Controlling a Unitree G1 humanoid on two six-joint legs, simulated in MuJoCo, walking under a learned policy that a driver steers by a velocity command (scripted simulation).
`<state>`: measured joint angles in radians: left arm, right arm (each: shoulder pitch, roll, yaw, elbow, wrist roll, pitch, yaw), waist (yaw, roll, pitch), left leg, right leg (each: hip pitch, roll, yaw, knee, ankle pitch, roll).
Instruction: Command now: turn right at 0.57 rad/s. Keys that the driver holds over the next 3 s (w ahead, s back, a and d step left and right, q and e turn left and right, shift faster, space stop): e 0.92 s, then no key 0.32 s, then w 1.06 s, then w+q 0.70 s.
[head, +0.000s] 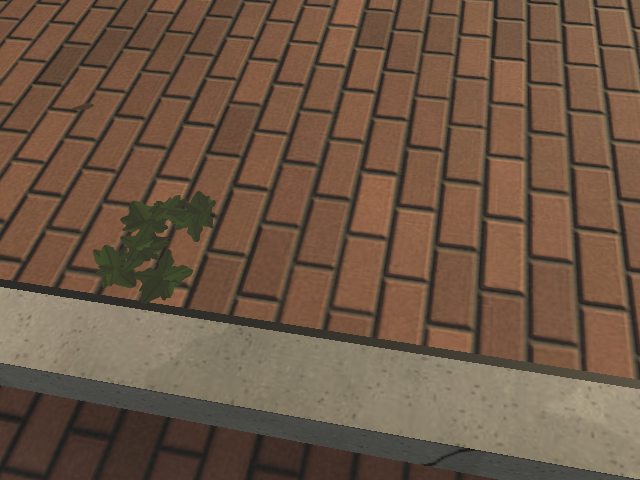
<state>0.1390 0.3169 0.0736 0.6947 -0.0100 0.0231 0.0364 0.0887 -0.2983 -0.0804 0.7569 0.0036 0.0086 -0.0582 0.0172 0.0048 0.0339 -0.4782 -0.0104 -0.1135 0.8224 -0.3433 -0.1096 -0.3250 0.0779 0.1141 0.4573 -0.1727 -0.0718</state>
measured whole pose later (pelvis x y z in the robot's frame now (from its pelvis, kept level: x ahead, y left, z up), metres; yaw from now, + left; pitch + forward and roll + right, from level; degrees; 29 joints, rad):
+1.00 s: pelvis +0.00 -0.01 -0.01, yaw -35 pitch +2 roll +1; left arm 0.15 0.32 0.07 0.58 -0.01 0.04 0.02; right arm 0.11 -0.31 -0.07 0.73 0.00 -0.01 -0.01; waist 0.01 -0.01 0.03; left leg -0.38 -0.03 -0.08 0.68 -0.35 -0.07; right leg -0.31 0.10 0.18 0.52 -0.23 -0.04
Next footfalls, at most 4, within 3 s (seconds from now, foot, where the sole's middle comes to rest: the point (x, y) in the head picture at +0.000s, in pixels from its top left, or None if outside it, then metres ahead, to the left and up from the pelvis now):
0.16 left None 0.07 0.15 -0.78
0.58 right None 0.00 -0.12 -0.78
1.06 left None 0.12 0.07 -0.78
1.36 right None -0.06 -0.11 -0.78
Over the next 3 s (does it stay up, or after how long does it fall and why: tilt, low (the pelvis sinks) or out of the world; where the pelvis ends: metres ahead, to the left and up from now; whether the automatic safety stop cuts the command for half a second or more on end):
stays up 0.63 -0.36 0.14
